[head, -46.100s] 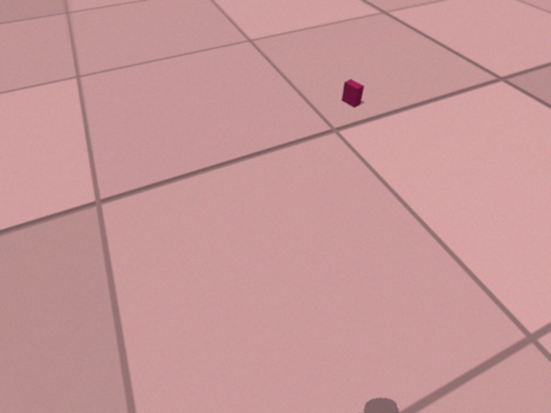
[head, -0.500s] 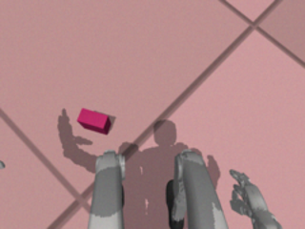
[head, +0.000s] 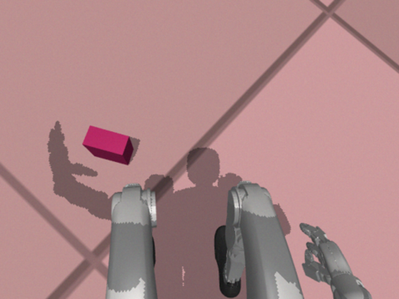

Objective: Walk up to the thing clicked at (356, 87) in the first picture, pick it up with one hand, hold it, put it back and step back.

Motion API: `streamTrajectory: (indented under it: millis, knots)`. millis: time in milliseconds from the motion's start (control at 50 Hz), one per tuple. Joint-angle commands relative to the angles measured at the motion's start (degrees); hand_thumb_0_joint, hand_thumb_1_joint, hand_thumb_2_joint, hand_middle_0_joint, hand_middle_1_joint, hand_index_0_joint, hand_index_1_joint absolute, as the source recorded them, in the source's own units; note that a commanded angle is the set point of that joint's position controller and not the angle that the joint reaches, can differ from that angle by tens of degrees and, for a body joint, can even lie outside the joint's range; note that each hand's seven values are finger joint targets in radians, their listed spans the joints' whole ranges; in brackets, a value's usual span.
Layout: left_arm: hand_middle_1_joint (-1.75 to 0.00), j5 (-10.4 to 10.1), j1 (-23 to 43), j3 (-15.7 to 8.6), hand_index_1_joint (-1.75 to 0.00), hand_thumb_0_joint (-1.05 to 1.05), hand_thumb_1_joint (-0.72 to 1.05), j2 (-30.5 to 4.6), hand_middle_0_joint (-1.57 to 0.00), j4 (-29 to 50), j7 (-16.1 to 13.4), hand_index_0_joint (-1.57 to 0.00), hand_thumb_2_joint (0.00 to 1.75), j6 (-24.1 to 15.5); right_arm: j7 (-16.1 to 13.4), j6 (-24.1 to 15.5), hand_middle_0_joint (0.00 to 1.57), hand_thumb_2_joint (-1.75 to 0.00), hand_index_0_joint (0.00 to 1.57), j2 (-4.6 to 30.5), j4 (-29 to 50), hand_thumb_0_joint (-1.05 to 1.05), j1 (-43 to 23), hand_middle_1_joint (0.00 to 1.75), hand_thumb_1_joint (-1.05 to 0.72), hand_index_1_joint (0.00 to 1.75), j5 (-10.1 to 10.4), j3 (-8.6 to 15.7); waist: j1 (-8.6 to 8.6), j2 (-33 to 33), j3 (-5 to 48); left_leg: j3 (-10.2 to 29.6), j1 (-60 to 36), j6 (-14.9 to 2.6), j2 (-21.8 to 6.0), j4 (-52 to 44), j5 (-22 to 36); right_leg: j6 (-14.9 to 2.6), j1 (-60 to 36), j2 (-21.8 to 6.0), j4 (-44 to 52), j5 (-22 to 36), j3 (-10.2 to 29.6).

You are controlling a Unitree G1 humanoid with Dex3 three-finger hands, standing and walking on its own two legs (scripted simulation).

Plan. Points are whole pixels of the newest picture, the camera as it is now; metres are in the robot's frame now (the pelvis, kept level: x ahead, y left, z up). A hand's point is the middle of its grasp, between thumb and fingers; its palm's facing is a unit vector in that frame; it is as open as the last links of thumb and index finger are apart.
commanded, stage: go down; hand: left
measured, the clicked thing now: (110, 146) +0.47 +0.24 -0.35
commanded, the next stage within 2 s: none
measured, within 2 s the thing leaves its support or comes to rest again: neither
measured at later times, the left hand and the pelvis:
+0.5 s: hand out of the picture +0.37 +0.42 -0.02, palm faces +0.23 -0.97 -0.07, open 17.5 cm; pelvis +0.00 +0.00 -0.03, yaw -1 degrees
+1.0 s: hand out of the picture +0.37 +0.44 -0.03, palm faces +0.24 -0.97 -0.05, open 17.3 cm; pelvis +0.00 +0.00 -0.04, yaw -2 degrees
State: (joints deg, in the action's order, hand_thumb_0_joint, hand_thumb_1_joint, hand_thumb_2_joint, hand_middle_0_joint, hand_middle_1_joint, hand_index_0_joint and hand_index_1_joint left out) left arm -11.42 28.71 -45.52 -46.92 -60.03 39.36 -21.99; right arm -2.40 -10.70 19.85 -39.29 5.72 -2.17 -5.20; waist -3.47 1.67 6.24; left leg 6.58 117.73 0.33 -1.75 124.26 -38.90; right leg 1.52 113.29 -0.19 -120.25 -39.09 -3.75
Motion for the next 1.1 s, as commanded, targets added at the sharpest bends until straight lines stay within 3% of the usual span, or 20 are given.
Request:
streamTrajectory:
  millis: [0, 80, 140, 180, 260, 300, 400, 460, 560, 620, 640, 660, 700, 800, 880, 960, 1000, 1040, 1080]
  knots:
    - [-0.09, -1.71, 10.24, -5.5, -0.07, 0.0, -0.57, -25.69, -0.03, 11.31, -0.42, -0.05, 0.06, -3.55, -0.72, -1.5, 0.2, -0.9, 0.2, 13.62, 3.01, 0.0, 7.21, 0.3, -0.91, 0.3, 0.17, 4.97, 2.82, -14.33, 35.6, -1.87, -27.32, -1.33, -0.13, -17.23, 5.69, -3.8, -13.64, 1.45, 10.79, 6.04, -1.84]
    - [-0.09, -1.55, 9.34, -5.21, -0.06, 0.0, -0.55, -25.86, -0.02, 10.22, -0.49, -0.04, 0.06, -3.09, -0.54, -1.41, 0.2, -0.9, 0.2, 13.64, 3.1, 0.0, 6.56, 0.3, -0.91, 0.3, 0.27, 4.53, 2.94, -15.23, 33.89, -1.72, -25.89, -1.33, -0.08, -17.16, 4.36, -3.84, -12.24, 1.47, 9.71, 5.23, -2.22]
    - [-0.09, -2.08, 10.38, -4.71, -0.07, 0.0, -0.55, -25.39, -0.02, 9.88, -0.35, -0.04, 0.07, -3.01, -0.43, -1.32, 0.2, -0.9, 0.2, 13.37, 3.37, 0.0, 6.57, 0.3, -0.91, 0.3, 0.47, 4.35, 1.86, -13.3, 32.03, -2.13, -22.97, -1.62, -0.02, -16.0, 3.28, -3.75, -11.81, 1.63, 9.94, 4.08, -2.24]
    - [-0.08, -2.19, 10.59, -4.7, -0.06, 0.0, -0.55, -25.12, -0.02, 10.14, -0.04, -0.04, 0.06, -3.17, -0.32, -1.38, 0.2, -0.9, 0.2, 13.7, 3.39, 0.0, 6.15, 0.3, -0.91, 0.3, 0.46, 4.39, 2.13, -14.87, 31.78, -1.41, -24.26, -1.4, -0.13, -16.07, 3.89, -3.91, -9.64, 1.55, 8.75, 4.83, -2.49]
    - [-0.08, -2.41, 12.45, -4.46, -0.06, 0.0, -0.52, -24.89, -0.01, 9.83, 0.64, -0.03, 0.06, -3.54, -0.22, -1.3, 0.2, -0.9, 0.2, 14.01, 3.12, 0.0, 6.97, 0.3, -0.91, 0.3, 0.33, 4.2, 1.0, -15.32, 33.15, -0.88, -25.69, -1.14, -0.09, -14.55, 6.29, -3.94, -9.04, 1.35, 7.53, 6.75, -2.72]
    - [-0.08, -2.66, 12.19, -5.2, -0.06, 0.0, -0.56, -25.25, -0.02, 9.84, 0.84, -0.04, 0.05, -3.85, -0.13, -1.22, 0.2, -0.9, 0.2, 14.05, 3.04, 0.0, 7.32, 0.3, -0.91, 0.3, 0.3, 4.12, 1.43, -15.1, 33.94, -1.1, -26.35, -1.11, 0.01, -13.93, 7.83, -3.91, -9.02, 1.3, 7.41, 7.5, -2.72]
    - [-0.08, -2.12, 12.81, -5.85, -0.05, 0.0, -0.54, -27.52, -0.01, 9.54, 0.87, -0.04, 0.06, -4.08, -0.07, -1.02, 0.2, -0.9, 0.2, 14.68, 3.0, 0.0, 7.03, 0.3, -0.91, 0.3, 0.26, 3.84, 1.5, -17.14, 32.55, -0.2, -26.11, -0.93, -0.17, -14.64, 5.28, -3.99, -7.13, 1.2, 5.85, 5.97, -3.2]
    - [-0.09, -2.56, 13.32, -6.11, -0.06, 0.0, -0.56, -27.82, -0.01, 9.3, 0.9, -0.04, 0.06, -4.02, 0.01, -0.78, 0.2, -0.9, 0.2, 14.38, 3.36, 0.0, 6.83, 0.3, -0.91, 0.3, 0.22, 3.59, 1.13, -14.58, 32.25, -1.41, -22.92, -1.45, 0.17, -13.32, 3.42, -3.68, -8.92, 1.48, 7.25, 4.31, -2.91]
    - [-0.08, -2.94, 11.94, -7.29, -0.05, 0.0, -0.55, -29.43, -0.01, 8.67, 1.26, -0.04, 0.05, -4.2, 0.13, -0.69, 0.2, -0.9, 0.2, 14.51, 3.56, 0.0, 6.24, 0.3, -0.92, 0.3, 0.06, 3.12, 1.94, -14.83, 32.59, -2.12, -21.84, -1.47, 0.25, -12.01, 5.69, -3.8, -9.47, 1.63, 6.3, 5.5, -2.83]
    - [-0.08, -3.35, 12.1, -7.04, -0.06, 0.0, -0.53, -28.43, -0.01, 7.67, 1.66, -0.03, 0.06, -4.28, 0.21, -0.67, 0.2, -0.9, 0.2, 14.48, 3.53, 0.0, 6.53, 0.3, -0.91, 0.3, -0.09, 2.94, 0.99, -13.26, 32.35, -2.39, -20.6, -1.66, 0.33, -10.78, 6.19, -3.62, -10.46, 1.72, 6.57, 5.93, -2.86]
    - [-0.09, -3.57, 12.33, -7.0, -0.09, 0.0, -0.61, -28.75, -0.05, 7.9, 1.87, -0.05, 0.04, -4.48, 0.15, -0.64, 0.2, -0.91, 0.2, 14.63, 3.42, 0.0, 6.41, 0.3, -0.94, 0.3, 0.01, 2.9, 1.25, -13.74, 32.5, -2.38, -20.68, -1.66, 0.31, -10.64, 6.24, -3.68, -9.99, 1.75, 6.24, 6.05, -2.88]
    - [-0.08, -3.71, 12.61, -6.94, -0.07, 0.0, -0.54, -28.46, -0.04, 8.2, 2.09, -0.05, 0.06, -4.65, 0.19, -0.66, 0.2, -0.9, 0.2, 14.8, 3.45, 0.0, 6.27, 0.3, -0.92, 0.3, -0.06, 2.96, 0.88, -13.88, 32.53, -2.21, -21.3, -1.63, 0.24, -10.53, 6.4, -3.67, -9.65, 1.75, 6.23, 6.21, -2.97]
    - [-0.07, -3.61, 13.42, -7.74, -0.06, 0.0, -0.49, -30.48, -0.03, 9.66, 2.27, -0.04, 0.05, -4.92, 0.13, -0.6, 0.2, -0.9, 0.2, 15.25, 3.09, 0.0, 6.93, 0.3, -0.92, 0.3, -0.34, 2.79, 1.12, -16.41, 34.03, -2.11, -23.27, -1.32, 0.16, -10.24, 8.58, -3.78, -10.39, 1.66, 5.43, 7.96, -3.09]
    - [-0.06, -3.7, 13.84, -7.67, -0.05, 0.0, -0.46, -30.25, -0.04, 7.94, 2.68, -0.04, 0.04, -4.88, 0.11, -0.37, 0.2, -0.9, 0.2, 15.51, 3.08, 0.0, 6.33, 0.3, -0.92, 0.3, -0.33, 2.61, 0.61, -16.2, 32.54, -1.51, -22.56, -1.34, 0.06, -10.39, 6.74, -3.76, -8.47, 1.76, 4.94, 6.57, -3.42]
    - [-0.07, -3.27, 14.28, -8.35, -0.06, 0.0, -0.49, -32.28, -0.04, 8.58, 2.73, -0.04, 0.04, -4.65, 0.19, -0.04, 0.2, -0.9, 0.2, 15.52, 3.23, 0.0, 6.73, 0.3, -0.92, 0.3, -0.43, 2.13, 0.83, -17.2, 33.73, -1.37, -24.04, -1.09, -0.01, -9.93, 8.87, -3.89, -8.29, 1.79, 4.34, 7.89, -3.56]
    - [-0.07, -3.54, 14.53, -7.7, -0.05, 0.0, -0.48, -31.33, -0.04, 7.62, 2.94, -0.04, 0.04, -4.3, 0.24, 0.05, 0.2, -0.9, 0.2, 15.75, 3.38, 0.0, 6.04, 0.3, -0.92, 0.3, -0.38, 2.0, 0.38, -16.79, 31.63, -1.14, -22.49, -1.29, -0.09, -10.1, 6.36, -3.75, -7.39, 1.86, 4.53, 6.44, -3.85]
    - [-0.06, -3.32, 14.65, -8.39, -0.05, 0.0, -0.47, -33.52, -0.04, 7.92, 2.76, -0.04, 0.04, -4.27, 0.28, 0.12, 0.2, -0.9, 0.2, 15.94, 3.66, 0.0, 6.02, 0.3, -0.92, 0.3, -0.34, 1.81, 0.72, -17.78, 31.21, -0.68, -21.9, -1.24, -0.16, -10.7, 4.83, -3.81, -6.98, 1.94, 3.99, 5.28, -4.08]
    - [-0.07, -3.32, 14.68, -7.69, -0.05, 0.0, -0.45, -32.05, -0.04, 6.99, 2.85, -0.04, 0.04, -4.24, 0.27, 0.31, 0.2, -0.9, 0.2, 16.09, 3.8, 0.0, 5.9, 0.3, -0.92, 0.3, -0.26, 1.71, -0.2, -17.05, 30.02, 0.21, -22.2, -1.17, -0.32, -10.83, 3.97, -3.69, -5.92, 1.92, 3.77, 4.97, -4.58]
    - [-0.07, -3.77, 15.92, -8.14, -0.05, 0.0, -0.44, -32.88, -0.03, 8.05, 2.95, -0.04, 0.05, -4.66, 0.33, 0.22, 0.2, -0.9, 0.2, 15.98, 4.01, 0.0, 5.59, 0.3, -0.92, 0.3, -0.2, 1.51, 0.11, -16.82, 30.44, -0.12, -21.32, -1.3, -0.23, -10.43, 4.32, -3.72, -6.4, 1.97, 3.65, 5.13, -4.33]
